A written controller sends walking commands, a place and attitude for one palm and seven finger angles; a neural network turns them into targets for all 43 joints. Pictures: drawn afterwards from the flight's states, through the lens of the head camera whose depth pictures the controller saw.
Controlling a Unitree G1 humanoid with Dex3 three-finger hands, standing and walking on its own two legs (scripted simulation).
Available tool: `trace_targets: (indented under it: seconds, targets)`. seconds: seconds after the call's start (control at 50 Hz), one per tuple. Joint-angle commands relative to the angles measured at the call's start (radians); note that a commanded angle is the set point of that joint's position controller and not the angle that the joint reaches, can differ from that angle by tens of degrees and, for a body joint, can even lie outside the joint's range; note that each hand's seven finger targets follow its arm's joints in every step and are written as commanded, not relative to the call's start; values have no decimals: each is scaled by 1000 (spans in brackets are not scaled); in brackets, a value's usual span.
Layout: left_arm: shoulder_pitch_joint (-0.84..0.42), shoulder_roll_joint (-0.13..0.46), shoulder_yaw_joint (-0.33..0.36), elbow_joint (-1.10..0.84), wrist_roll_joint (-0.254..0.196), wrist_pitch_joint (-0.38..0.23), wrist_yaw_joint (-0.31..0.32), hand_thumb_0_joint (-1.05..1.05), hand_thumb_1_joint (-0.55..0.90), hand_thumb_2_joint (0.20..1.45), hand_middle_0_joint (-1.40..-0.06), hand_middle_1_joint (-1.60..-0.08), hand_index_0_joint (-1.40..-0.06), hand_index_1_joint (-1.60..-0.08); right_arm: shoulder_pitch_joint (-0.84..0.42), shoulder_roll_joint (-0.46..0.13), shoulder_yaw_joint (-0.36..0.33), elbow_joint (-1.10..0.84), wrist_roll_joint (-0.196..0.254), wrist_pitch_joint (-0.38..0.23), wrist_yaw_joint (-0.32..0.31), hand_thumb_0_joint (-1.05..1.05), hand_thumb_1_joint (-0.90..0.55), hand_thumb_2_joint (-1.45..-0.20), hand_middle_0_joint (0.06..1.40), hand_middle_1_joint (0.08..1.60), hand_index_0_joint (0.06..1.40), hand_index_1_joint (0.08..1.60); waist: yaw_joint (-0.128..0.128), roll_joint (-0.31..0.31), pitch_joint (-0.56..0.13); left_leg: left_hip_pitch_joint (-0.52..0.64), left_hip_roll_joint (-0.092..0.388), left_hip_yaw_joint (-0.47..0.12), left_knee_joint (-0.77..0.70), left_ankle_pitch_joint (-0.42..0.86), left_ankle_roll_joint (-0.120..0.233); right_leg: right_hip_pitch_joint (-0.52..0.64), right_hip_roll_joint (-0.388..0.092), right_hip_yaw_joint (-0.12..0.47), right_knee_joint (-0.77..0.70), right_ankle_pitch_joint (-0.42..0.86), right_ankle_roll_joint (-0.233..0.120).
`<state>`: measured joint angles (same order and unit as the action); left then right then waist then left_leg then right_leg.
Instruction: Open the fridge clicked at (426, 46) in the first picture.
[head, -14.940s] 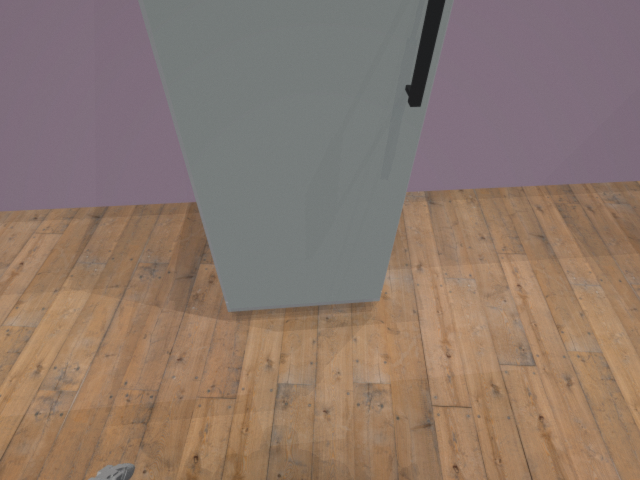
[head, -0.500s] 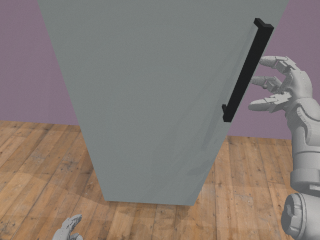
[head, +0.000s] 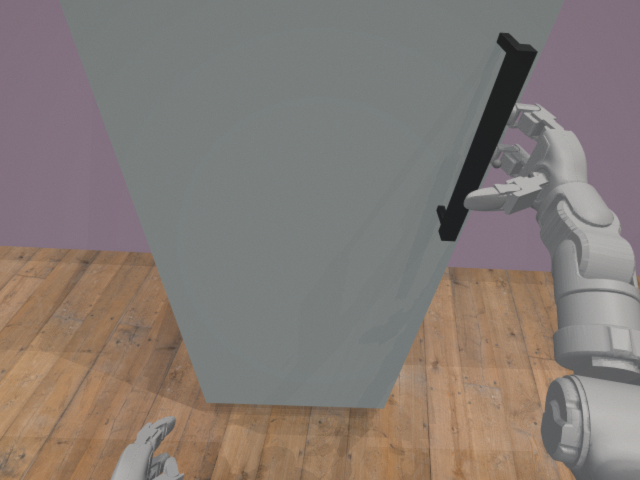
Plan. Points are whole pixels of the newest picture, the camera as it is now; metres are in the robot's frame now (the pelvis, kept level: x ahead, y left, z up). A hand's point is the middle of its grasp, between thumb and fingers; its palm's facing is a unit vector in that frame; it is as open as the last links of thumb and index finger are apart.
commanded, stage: slide the fingers in behind the handle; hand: right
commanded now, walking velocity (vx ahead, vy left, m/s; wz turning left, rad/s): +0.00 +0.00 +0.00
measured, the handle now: (472, 150) +0.47 -0.15 +0.22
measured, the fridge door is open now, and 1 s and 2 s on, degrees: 0 0 0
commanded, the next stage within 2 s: grip the handle and tug to test in 0.96 s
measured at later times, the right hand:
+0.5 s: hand (477, 164) +0.42 -0.14 +0.23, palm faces -0.04 +1.00 +0.01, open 14.0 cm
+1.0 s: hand (471, 162) +0.42 -0.13 +0.24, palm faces -0.03 +1.00 +0.00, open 14.0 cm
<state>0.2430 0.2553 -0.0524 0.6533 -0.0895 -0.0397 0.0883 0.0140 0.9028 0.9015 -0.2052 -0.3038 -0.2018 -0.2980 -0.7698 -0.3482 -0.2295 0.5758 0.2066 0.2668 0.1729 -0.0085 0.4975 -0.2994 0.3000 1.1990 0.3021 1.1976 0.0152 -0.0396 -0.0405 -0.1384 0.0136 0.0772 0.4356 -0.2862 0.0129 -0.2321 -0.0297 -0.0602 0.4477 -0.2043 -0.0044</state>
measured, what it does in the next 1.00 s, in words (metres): stands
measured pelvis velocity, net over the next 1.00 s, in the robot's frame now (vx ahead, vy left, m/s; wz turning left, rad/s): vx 0.01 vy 0.01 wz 0.00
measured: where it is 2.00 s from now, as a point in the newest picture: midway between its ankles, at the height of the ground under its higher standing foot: outside the picture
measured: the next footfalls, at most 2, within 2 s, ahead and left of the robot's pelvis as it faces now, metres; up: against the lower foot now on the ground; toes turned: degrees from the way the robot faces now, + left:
none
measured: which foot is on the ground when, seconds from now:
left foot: down 0.00-1.00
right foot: down 0.00-1.00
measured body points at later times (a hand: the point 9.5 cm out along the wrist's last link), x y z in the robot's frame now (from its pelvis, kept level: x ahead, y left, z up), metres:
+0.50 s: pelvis +0.00 +0.00 +0.00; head -0.01 +0.02 +0.45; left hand +0.15 +0.25 -0.10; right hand +0.41 -0.19 +0.24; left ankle -0.03 +0.11 -0.74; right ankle +0.02 -0.12 -0.74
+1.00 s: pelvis +0.01 +0.01 +0.00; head -0.02 +0.02 +0.45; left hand +0.15 +0.25 -0.10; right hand +0.41 -0.18 +0.24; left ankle -0.03 +0.11 -0.74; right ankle +0.02 -0.12 -0.74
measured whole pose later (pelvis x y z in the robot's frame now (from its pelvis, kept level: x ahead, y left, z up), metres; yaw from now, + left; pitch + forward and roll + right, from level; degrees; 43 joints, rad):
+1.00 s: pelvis +0.01 +0.01 +0.00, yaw +0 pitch -1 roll +0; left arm 0.24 0.26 -0.04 0.66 -0.08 0.01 0.08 0.01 0.90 0.90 -0.20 -0.30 -0.20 -0.30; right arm -0.73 -0.28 -0.19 0.47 0.20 0.33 0.11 -0.01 0.50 -0.30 0.30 1.20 0.30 1.20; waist 0.01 -0.04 -0.04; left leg -0.11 0.01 0.08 0.41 -0.28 0.02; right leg -0.20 -0.03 -0.06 0.42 -0.20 0.00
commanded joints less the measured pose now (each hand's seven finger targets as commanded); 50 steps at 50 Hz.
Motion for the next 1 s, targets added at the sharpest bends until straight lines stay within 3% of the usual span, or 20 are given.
trace_targets:
  seconds: [0.0,0.06,0.12,0.16,0.2,0.24,0.3,0.36,0.58,0.62,0.64,0.66,0.68,0.74,0.76,0.78,0.9,0.94,0.96,0.98]
  targets:
    - [-79,133,48,-140,3,-45,7,0,900,900,-200,-300,-200,-300,-487,-205,-51,-194,7,-62,0,0,500,-300,300,1200,300,1200,8,61,-248,-49,-20,-42,-62,324,4,202,24,55,-20,201,-51]
    - [-85,132,52,-150,4,-45,4,0,900,900,-200,-300,-200,-300,-484,-201,-50,-249,5,-67,-4,0,500,-300,300,1200,300,1200,2,40,-283,-31,-20,-42,-56,350,6,224,25,53,-17,234,-53]
    - [-85,131,52,-141,0,-44,5,0,900,900,-200,-300,-200,-300,-509,-142,0,-253,9,-53,-1,0,500,-300,300,1200,300,1200,19,40,-243,-67,-26,-38,-63,323,4,226,24,51,-19,210,-52]
    - [-79,135,55,-136,2,-45,6,0,900,900,-200,-300,-200,-300,-493,-168,-26,-244,12,-46,-7,0,500,-300,300,1200,300,1200,14,57,-248,-64,-27,-39,-69,321,3,225,24,52,-17,209,-55]
    - [-79,131,54,-136,4,-47,4,0,900,900,-200,-300,-200,-300,-507,-156,-18,-266,10,-42,-8,0,500,-300,300,1200,300,1200,12,20,-263,-62,-26,-39,-64,325,6,235,27,53,-17,217,-53]
    - [-80,135,59,-136,6,-44,3,0,900,900,-200,-300,-200,-300,-450,-166,-34,-260,11,-39,-10,0,500,-300,300,1200,300,1200,2,51,-274,-43,-27,-39,-63,353,6,238,27,50,-11,244,-55]
    - [-96,125,53,-145,4,-46,0,0,900,900,-200,-300,-200,-300,-475,-124,-2,-314,17,-39,-8,0,500,-300,300,1200,300,1200,6,33,-277,-44,-27,-37,-56,367,6,248,28,51,-12,252,-53]
    - [-102,127,51,-146,7,-39,-1,0,900,900,-200,-300,-200,-300,-469,-166,-40,-323,14,-37,-26,0,500,-300,300,1200,300,1200,-4,45,-269,-35,-28,-37,-63,345,6,236,28,52,-20,237,-52]
    - [-127,113,43,-153,13,-13,-3,0,900,900,-200,-300,-200,-300,-469,-121,-15,-332,-6,-16,-70,0,500,-300,300,1200,300,1200,-7,39,-268,-22,-27,-41,-64,357,7,239,27,46,-27,245,-50]
    - [-122,113,44,-147,13,-9,-1,0,900,900,-200,-300,-200,-300,-480,-104,-2,-314,-5,-8,-68,0,500,-300,300,1200,300,1200,1,53,-258,-32,-28,-39,-66,360,5,240,26,44,-26,242,-50]
    - [-116,119,48,-144,16,-5,-1,0,900,900,-200,-300,-200,-300,-446,-138,-33,-291,-7,-8,-71,0,500,-300,300,1200,300,1200,-7,89,-265,-18,-31,-37,-69,365,4,236,24,45,-25,250,-51]
    - [-126,115,44,-151,13,-4,-1,0,900,900,-200,-300,-200,-300,-471,-108,-3,-317,-4,-8,-68,0,500,-300,300,1200,300,1200,-3,53,-260,-17,-25,-40,-67,367,4,231,28,42,-30,246,-52]
    - [-125,113,45,-152,13,-4,-2,0,900,900,-200,-300,-200,-300,-481,-100,2,-329,-4,-8,-67,0,500,-300,300,1200,300,1200,0,58,-266,-17,-26,-39,-66,377,5,239,27,43,-27,254,-51]
    - [-122,118,47,-150,17,0,-2,0,900,900,-200,-300,-200,-300,-441,-126,-26,-311,0,-7,-65,0,500,-300,300,1200,300,1200,-8,96,-262,-2,-29,-39,-72,389,2,229,28,40,-29,257,-54]
    - [-127,118,46,-154,14,2,-1,0,900,900,-200,-300,-200,-300,-449,-150,-42,-331,-1,-9,-66,0,500,-300,300,1200,300,1200,-13,74,-273,9,-24,-43,-70,386,2,223,30,39,-32,251,-53]
    - [-131,113,44,-155,15,1,0,0,900,900,-200,-300,-200,-300,-465,-117,-14,-334,-2,-10,-63,0,500,-300,300,1200,300,1200,-6,67,-267,0,-24,-44,-71,391,1,230,31,37,-31,251,-54]
    - [-124,112,47,-149,12,-5,0,0,900,900,-200,-300,-200,-300,-484,-86,14,-340,0,-11,-63,0,500,-300,300,1200,300,1200,3,43,-259,-28,-30,-39,-75,351,5,244,30,46,-31,234,-51]
    - [-114,122,51,-139,16,-3,3,0,900,900,-200,-300,-200,-300,-453,-138,-32,-297,5,-8,-65,0,500,-300,300,1200,300,1200,-4,97,-250,-18,-32,-39,-84,342,0,223,30,45,-33,219,-54]
    - [-121,122,49,-143,15,-4,4,0,900,900,-200,-300,-200,-300,-498,-139,-22,-329,0,-14,-64,0,500,-300,300,1200,300,1200,1,56,-264,-11,-26,-45,-80,352,3,228,33,42,-35,227,-55]
    - [-119,117,49,-145,16,-6,4,0,900,900,-200,-300,-200,-300,-482,-139,-30,-320,-2,-13,-67,0,500,-300,300,1200,300,1200,-5,63,-268,-10,-27,-42,-78,351,3,228,33,44,-34,229,-54]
